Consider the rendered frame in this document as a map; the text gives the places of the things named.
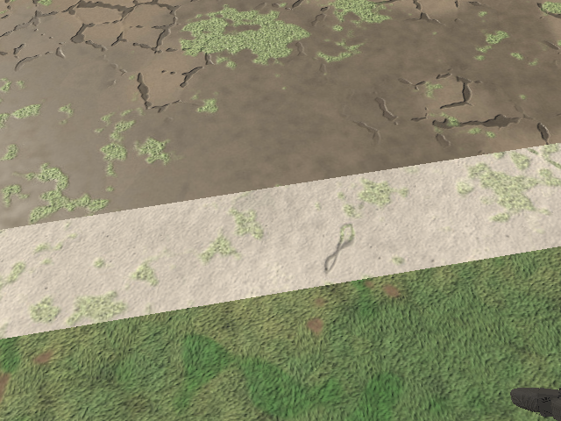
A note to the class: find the robot right hand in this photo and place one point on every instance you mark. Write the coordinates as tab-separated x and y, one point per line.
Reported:
545	401

